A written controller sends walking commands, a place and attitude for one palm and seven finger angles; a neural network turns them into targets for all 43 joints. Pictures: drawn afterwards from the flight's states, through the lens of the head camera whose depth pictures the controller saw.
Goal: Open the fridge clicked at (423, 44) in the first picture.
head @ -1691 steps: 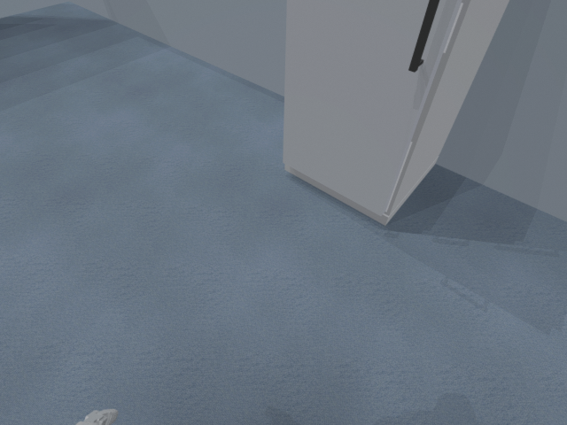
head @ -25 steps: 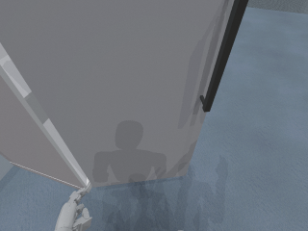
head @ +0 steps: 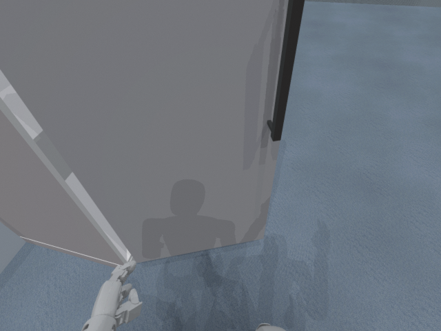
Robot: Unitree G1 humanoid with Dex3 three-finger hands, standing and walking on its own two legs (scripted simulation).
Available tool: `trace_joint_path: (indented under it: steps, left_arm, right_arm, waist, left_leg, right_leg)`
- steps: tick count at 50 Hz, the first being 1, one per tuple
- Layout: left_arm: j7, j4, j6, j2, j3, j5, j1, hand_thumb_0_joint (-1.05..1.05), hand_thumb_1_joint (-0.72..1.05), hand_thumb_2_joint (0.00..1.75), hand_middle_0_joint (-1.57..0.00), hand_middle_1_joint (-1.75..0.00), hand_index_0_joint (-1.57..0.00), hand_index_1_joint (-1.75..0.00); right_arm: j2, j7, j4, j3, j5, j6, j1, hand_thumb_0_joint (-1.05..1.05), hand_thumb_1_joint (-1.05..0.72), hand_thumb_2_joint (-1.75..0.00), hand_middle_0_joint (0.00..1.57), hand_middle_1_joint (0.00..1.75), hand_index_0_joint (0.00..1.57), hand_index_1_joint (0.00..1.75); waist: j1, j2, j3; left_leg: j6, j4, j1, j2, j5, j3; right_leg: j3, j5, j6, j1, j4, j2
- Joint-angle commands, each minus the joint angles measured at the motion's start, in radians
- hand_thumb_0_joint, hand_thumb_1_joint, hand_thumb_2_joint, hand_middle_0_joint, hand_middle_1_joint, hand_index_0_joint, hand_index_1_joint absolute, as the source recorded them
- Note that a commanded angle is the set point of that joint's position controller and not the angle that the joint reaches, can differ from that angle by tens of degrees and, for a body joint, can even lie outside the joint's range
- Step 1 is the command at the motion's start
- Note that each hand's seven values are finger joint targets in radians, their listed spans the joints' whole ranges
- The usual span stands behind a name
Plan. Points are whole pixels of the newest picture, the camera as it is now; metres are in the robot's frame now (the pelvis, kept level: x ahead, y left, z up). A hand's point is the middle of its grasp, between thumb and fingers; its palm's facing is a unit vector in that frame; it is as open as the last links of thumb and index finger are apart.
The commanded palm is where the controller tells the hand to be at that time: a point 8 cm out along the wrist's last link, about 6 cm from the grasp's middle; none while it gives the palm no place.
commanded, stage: step back with the hand held close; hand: right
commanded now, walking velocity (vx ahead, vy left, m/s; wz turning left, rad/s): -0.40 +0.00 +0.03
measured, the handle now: (281, 71) +0.58 -0.13 +0.18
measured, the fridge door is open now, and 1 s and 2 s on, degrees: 64 64 64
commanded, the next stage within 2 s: stop stepping back and stand still in 0.10 s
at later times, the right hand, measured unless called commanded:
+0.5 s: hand out of the picture +0.08 -0.29 +0.18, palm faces +0.45 +0.82 -0.36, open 7.4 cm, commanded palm +0.02 -0.32 +0.18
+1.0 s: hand out of the picture +0.04 -0.31 +0.17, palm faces +0.45 +0.80 -0.39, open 7.4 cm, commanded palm -0.03 -0.34 +0.18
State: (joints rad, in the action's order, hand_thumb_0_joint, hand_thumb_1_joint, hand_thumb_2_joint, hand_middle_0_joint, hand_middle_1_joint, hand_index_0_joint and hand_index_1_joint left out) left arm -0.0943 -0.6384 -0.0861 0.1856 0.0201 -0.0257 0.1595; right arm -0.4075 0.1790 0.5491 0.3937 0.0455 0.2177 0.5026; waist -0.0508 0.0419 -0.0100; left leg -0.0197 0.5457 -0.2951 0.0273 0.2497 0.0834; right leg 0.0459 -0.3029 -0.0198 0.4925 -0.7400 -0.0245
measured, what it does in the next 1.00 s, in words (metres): walks backwards: right foot, then left foot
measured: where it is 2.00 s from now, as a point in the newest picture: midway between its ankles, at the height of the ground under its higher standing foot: outside the picture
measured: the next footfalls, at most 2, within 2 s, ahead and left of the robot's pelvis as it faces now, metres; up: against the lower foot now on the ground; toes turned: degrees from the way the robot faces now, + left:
right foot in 0.04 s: +0.09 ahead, -0.10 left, +0.00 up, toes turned -1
left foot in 0.30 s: -0.08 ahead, +0.10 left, +0.00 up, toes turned +3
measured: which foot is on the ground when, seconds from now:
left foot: down 0.00-0.06, up 0.08-0.28, down 0.30-0.86, up 0.88-1.00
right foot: up 0.00-0.02, down 0.04-0.30, up 0.32-0.46, down 0.48-1.00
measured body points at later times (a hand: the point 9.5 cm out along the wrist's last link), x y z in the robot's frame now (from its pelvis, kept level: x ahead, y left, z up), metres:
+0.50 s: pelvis -0.13 -0.03 +0.00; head -0.16 -0.05 +0.45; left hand -0.02 +0.24 -0.08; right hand +0.05 -0.33 +0.20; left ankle -0.12 +0.10 -0.73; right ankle -0.08 -0.13 -0.73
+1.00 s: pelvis -0.17 -0.05 +0.00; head -0.20 -0.06 +0.45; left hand -0.03 +0.18 -0.09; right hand +0.01 -0.35 +0.19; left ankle -0.17 +0.04 -0.72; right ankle -0.10 -0.16 -0.73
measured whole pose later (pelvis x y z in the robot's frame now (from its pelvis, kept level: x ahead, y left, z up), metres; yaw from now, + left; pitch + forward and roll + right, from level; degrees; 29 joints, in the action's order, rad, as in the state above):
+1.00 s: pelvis -0.17 -0.05 +0.00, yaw +2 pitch -3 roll +0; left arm -0.08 -0.67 -0.12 0.17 0.03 -0.01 0.23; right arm -0.41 0.16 0.42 0.41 0.05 0.16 0.47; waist 0.01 0.02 0.01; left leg 0.03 0.73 -0.28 0.03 0.47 -0.05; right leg 0.06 -0.22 0.03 0.32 -0.58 0.02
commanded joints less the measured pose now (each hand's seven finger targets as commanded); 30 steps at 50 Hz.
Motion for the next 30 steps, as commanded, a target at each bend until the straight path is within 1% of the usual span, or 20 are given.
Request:
trace_joint_path:
  steps: [1,2,3,4,7,10,12,13,14,15,16,17,19,21,23,24,25,26,27,30]
  left_arm:
    - [-0.032,0.146,-0.031,0.149,-0.055,0.010,-0.079,0.00,0.90,0.90,-0.20,-0.30,-0.20,-0.30]
    - [-0.030,0.158,-0.036,0.156,-0.065,0.021,-0.079,0.00,0.90,0.90,-0.20,-0.30,-0.20,-0.30]
    - [-0.019,0.168,-0.050,0.157,-0.078,0.032,-0.064,0.00,0.90,0.90,-0.20,-0.30,-0.20,-0.30]
    - [-0.021,0.181,-0.063,0.160,-0.079,0.007,-0.072,0.00,0.90,0.90,-0.20,-0.30,-0.20,-0.30]
    - [0.002,0.164,-0.080,0.149,-0.076,0.003,-0.050,0.00,0.90,0.90,-0.20,-0.30,-0.20,-0.30]
    - [0.008,0.181,-0.084,0.151,-0.072,0.002,-0.086,0.00,0.90,0.90,-0.20,-0.30,-0.20,-0.30]
    - [0.008,0.193,-0.076,0.154,-0.072,0.003,-0.078,0.00,0.90,0.90,-0.20,-0.30,-0.20,-0.30]
    - [0.007,0.196,-0.067,0.155,-0.072,0.004,-0.072,0.00,0.90,0.90,-0.20,-0.30,-0.20,-0.30]
    - [0.004,0.205,-0.053,0.145,-0.076,0.001,-0.069,0.00,0.90,0.90,-0.20,-0.30,-0.20,-0.30]
    - [0.002,0.191,-0.044,0.133,-0.068,-0.005,-0.060,0.00,0.90,0.90,-0.20,-0.30,-0.20,-0.30]
    - [0.002,0.167,-0.044,0.141,-0.059,-0.010,-0.043,0.00,0.90,0.90,-0.20,-0.30,-0.20,-0.30]
    - [0.000,0.146,-0.050,0.120,-0.051,0.009,-0.019,0.00,0.90,0.90,-0.20,-0.30,-0.20,-0.30]
    - [-0.009,0.144,-0.055,0.137,-0.056,0.023,-0.023,0.00,0.90,0.90,-0.20,-0.30,-0.20,-0.30]
    - [-0.016,0.128,-0.067,0.148,-0.058,0.022,-0.014,0.00,0.90,0.90,-0.20,-0.30,-0.20,-0.30]
    - [-0.022,0.129,-0.081,0.170,-0.062,0.022,-0.022,0.00,0.90,0.90,-0.20,-0.30,-0.20,-0.30]
    - [-0.026,0.151,-0.087,0.184,-0.065,0.028,-0.034,0.00,0.90,0.90,-0.20,-0.30,-0.20,-0.30]
    - [-0.028,0.146,-0.084,0.185,-0.060,0.028,-0.033,0.00,0.90,0.90,-0.20,-0.30,-0.20,-0.30]
    - [-0.024,0.130,-0.082,0.174,-0.049,0.024,-0.042,0.00,0.90,0.90,-0.20,-0.30,-0.20,-0.30]
    - [-0.023,0.135,-0.080,0.177,-0.050,0.018,-0.059,0.00,0.90,0.90,-0.20,-0.30,-0.20,-0.30]
    - [-0.011,0.128,-0.087,0.163,-0.057,0.005,-0.050,0.00,0.90,0.90,-0.20,-0.30,-0.20,-0.30]
  right_arm:
    - [-0.197,0.012,0.160,0.119,-0.009,0.038,-0.109,0.00,-0.90,-0.90,0.20,0.30,0.20,0.30]
    - [-0.187,0.004,0.158,0.123,-0.001,0.040,-0.081,0.00,-0.90,-0.90,0.20,0.30,0.20,0.30]
    - [-0.180,-0.006,0.139,0.123,0.010,0.045,-0.061,0.00,-0.90,-0.90,0.20,0.30,0.20,0.30]
    - [-0.196,-0.006,0.108,0.159,0.026,0.033,0.005,0.00,-0.90,-0.90,0.20,0.30,0.20,0.30]
    - [-0.171,-0.020,0.234,0.124,0.030,0.022,0.017,0.00,-0.90,-0.90,0.20,0.30,0.20,0.30]
    - [-0.173,-0.007,0.266,0.115,0.027,0.002,0.011,0.00,-0.90,-0.90,0.20,0.30,0.20,0.30]
    - [-0.188,0.004,0.228,0.132,0.028,-0.013,0.035,0.00,-0.90,-0.90,0.20,0.30,0.20,0.30]
    - [-0.194,0.007,0.215,0.138,0.026,-0.017,0.026,0.00,-0.90,-0.90,0.20,0.30,0.20,0.30]
    - [-0.246,0.013,0.208,0.174,0.016,-0.024,0.026,0.00,-0.90,-0.90,0.20,0.30,0.20,0.30]
    - [-0.250,0.015,0.206,0.170,0.022,-0.016,0.003,0.00,-0.90,-0.90,0.20,0.30,0.20,0.30]
    - [-0.270,0.024,0.233,0.181,0.017,0.002,-0.082,0.00,-0.90,-0.90,0.20,0.30,0.20,0.30]
    - [-0.227,0.023,0.150,0.161,0.017,-0.015,-0.059,0.00,-0.90,-0.90,0.20,0.30,0.20,0.30]
    - [-0.199,0.022,0.106,0.131,0.014,-0.028,-0.087,0.00,-0.90,-0.90,0.20,0.30,0.20,0.30]
    - [-0.170,0.025,0.056,0.109,-0.001,-0.017,-0.087,0.00,-0.90,-0.90,0.20,0.30,0.20,0.30]
    - [-0.158,0.022,0.053,0.092,-0.007,-0.001,-0.096,0.00,-0.90,-0.90,0.20,0.30,0.20,0.30]
    - [-0.152,0.019,0.058,0.089,-0.002,0.002,-0.080,0.00,-0.90,-0.90,0.20,0.30,0.20,0.30]
    - [-0.181,0.018,0.072,0.117,0.001,0.011,-0.068,0.00,-0.90,-0.90,0.20,0.30,0.20,0.30]
    - [-0.186,0.015,0.111,0.119,-0.010,0.015,-0.066,0.00,-0.90,-0.90,0.20,0.30,0.20,0.30]
    - [-0.175,0.013,0.125,0.113,-0.024,0.013,-0.082,0.00,-0.90,-0.90,0.20,0.30,0.20,0.30]
    - [-0.178,0.008,0.140,0.107,-0.027,0.015,-0.096,0.00,-0.90,-0.90,0.20,0.30,0.20,0.30]
  waist:
    - [0.042,-0.137,0.157]
    - [0.027,-0.249,0.204]
    - [0.025,-0.250,0.217]
    - [0.014,-0.279,0.206]
    - [0.022,-0.201,0.252]
    - [0.025,-0.253,0.187]
    - [0.027,-0.274,0.143]
    - [0.033,-0.230,0.117]
    - [0.045,-0.081,0.079]
    - [0.045,0.092,0.037]
    - [0.041,0.100,0.044]
    - [0.050,0.145,0.082]
    - [0.061,0.091,0.080]
    - [0.072,0.007,0.052]
    - [0.063,-0.062,0.000]
    - [0.055,-0.101,-0.009]
    - [0.056,-0.162,0.023]
    - [0.059,-0.263,0.003]
    - [0.057,-0.350,-0.035]
    - [0.046,-0.260,-0.018]
  left_leg:
    - [0.026,0.059,-0.037,-0.087,-0.408,0.034]
    - [0.001,0.184,0.019,-0.004,-0.043,-0.011]
    - [0.004,0.280,-0.004,0.036,0.201,-0.005]
    - [-0.003,0.358,-0.075,0.043,0.287,-0.005]
    - [-0.012,0.345,-0.055,0.030,0.257,-0.010]
    - [0.005,0.221,0.069,0.030,0.235,-0.065]
    - [0.040,0.044,0.205,0.042,0.214,-0.129]
    - [0.070,-0.102,0.217,0.024,0.214,-0.130]
    - [0.129,-0.279,0.101,-0.103,0.362,0.060]
    - [0.225,-0.441,-0.154,-0.334,0.454,0.351]
    - [0.263,-0.419,-0.196,-0.398,0.320,0.354]
    - [0.234,-0.365,-0.139,-0.346,0.300,0.280]
    - [0.163,-0.291,-0.140,-0.270,0.292,0.140]
    - [0.120,-0.231,-0.117,-0.216,0.253,0.063]
    - [0.086,-0.166,-0.117,-0.140,0.312,0.033]
    - [0.064,-0.098,-0.080,-0.085,0.253,-0.014]
    - [0.042,-0.023,-0.036,-0.041,0.245,-0.079]
    - [0.034,0.070,-0.002,0.007,0.264,-0.132]
    - [0.035,0.164,0.062,0.039,0.218,-0.156]
    - [0.050,0.043,0.180,0.025,0.198,-0.165]
  right_leg:
    - [-0.163,0.519,0.050,-0.252,0.297,0.184]
    - [-0.213,0.615,0.090,-0.237,0.377,0.290]
    - [-0.227,0.545,0.121,-0.229,0.409,0.331]
    - [-0.303,0.627,0.154,-0.230,0.413,0.368]
    - [-0.242,0.620,0.152,-0.310,0.403,0.351]
    - [-0.204,0.194,0.126,-0.156,0.502,0.322]
    - [-0.150,-0.225,0.061,-0.024,0.555,0.248]
    - [-0.097,-0.318,0.018,0.004,0.485,0.173]
    - [-0.045,-0.307,-0.014,-0.007,0.277,0.078]
    - [-0.026,-0.117,-0.031,-0.125,-0.051,0.026]
    - [-0.069,-0.068,-0.020,-0.118,-0.201,0.037]
    - [-0.077,-0.062,-0.010,-0.097,-0.227,0.040]
    - [-0.051,-0.066,0.007,-0.172,-0.099,0.056]
    - [-0.012,-0.042,0.030,-0.254,0.136,0.051]
    - [-0.106,-0.194,0.073,-0.227,0.306,0.108]
    - [-0.190,-0.224,0.094,-0.200,0.379,0.161]
    - [-0.261,-0.350,0.105,-0.156,0.456,0.210]
    - [-0.325,-0.558,0.106,-0.065,0.571,0.228]
    - [-0.357,-0.643,0.113,0.044,0.642,0.250]
    - [-0.255,-0.490,0.100,0.064,0.554,0.213]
